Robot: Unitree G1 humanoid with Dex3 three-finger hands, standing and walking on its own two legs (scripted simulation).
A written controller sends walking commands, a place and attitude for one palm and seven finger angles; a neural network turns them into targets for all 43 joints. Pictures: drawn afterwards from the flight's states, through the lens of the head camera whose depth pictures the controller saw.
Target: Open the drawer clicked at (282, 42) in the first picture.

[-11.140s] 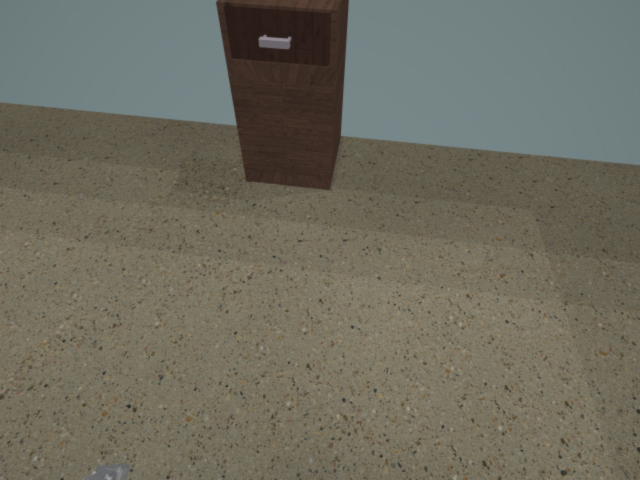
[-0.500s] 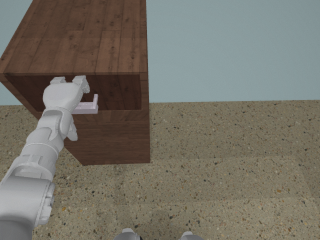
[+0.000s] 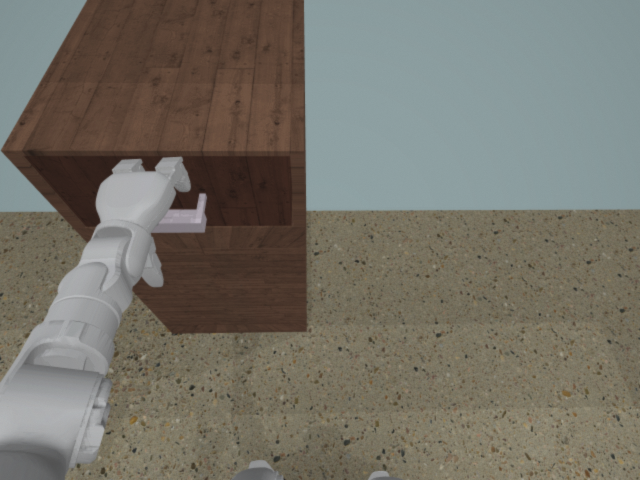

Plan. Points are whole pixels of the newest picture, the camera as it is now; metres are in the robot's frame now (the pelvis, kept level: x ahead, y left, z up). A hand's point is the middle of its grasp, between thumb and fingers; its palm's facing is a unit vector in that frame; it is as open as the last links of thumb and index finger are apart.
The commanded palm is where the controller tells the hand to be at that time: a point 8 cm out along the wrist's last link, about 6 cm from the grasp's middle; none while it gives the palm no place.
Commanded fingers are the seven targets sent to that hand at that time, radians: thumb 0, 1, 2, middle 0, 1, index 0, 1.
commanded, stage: lower the fingers behind the handle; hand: left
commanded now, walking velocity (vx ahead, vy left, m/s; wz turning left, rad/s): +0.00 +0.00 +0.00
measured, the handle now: (172, 210) +0.51 +0.23 -0.04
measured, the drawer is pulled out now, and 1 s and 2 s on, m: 0.00 0.00 0.00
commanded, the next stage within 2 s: close the thumb around the handle in 1.64 s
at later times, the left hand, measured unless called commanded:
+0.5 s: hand (162, 234) +0.45 +0.22 -0.02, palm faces -0.09 -0.05 -0.99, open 13.8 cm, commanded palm +0.45 +0.22 +0.04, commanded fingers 0.00 -0.50 0.30 -0.30 -1.20 -0.30 -1.20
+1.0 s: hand (167, 245) +0.45 +0.23 -0.05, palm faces -0.09 -0.06 -0.99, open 13.8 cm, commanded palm +0.45 +0.22 +0.00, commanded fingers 0.00 -0.50 0.30 -0.30 -1.20 -0.30 -1.20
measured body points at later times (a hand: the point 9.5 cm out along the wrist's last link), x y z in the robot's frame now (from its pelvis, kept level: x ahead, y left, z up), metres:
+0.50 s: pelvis -0.01 +0.00 -0.01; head +0.10 +0.00 +0.42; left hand +0.45 +0.22 +0.03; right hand +0.01 -0.28 -0.14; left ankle +0.01 +0.09 -0.70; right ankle -0.03 -0.12 -0.70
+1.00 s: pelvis -0.02 +0.00 -0.03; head +0.10 +0.02 +0.40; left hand +0.45 +0.23 +0.00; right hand -0.01 -0.27 -0.15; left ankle +0.01 +0.09 -0.70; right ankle -0.03 -0.12 -0.70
